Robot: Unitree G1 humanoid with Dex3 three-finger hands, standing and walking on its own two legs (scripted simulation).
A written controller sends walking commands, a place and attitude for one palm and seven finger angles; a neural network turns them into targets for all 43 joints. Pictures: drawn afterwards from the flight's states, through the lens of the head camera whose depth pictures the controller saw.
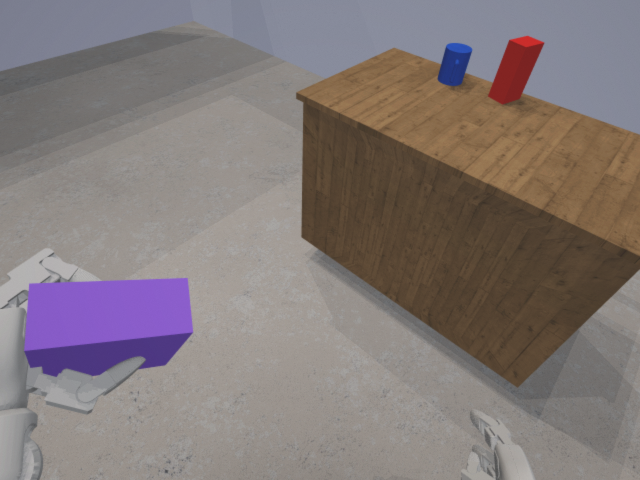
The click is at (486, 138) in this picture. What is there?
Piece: table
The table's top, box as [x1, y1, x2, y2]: [296, 48, 639, 265]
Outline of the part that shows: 296,92 296,98 639,265 638,134 523,93 519,99 502,105 487,96 492,82 466,73 464,75 462,83 457,86 449,86 442,84 436,78 440,64 396,48 392,48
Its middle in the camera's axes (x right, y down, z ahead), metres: +0.45 -0.31 +1.07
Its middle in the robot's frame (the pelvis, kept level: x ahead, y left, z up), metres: +1.03 -0.39 -0.06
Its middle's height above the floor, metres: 0.71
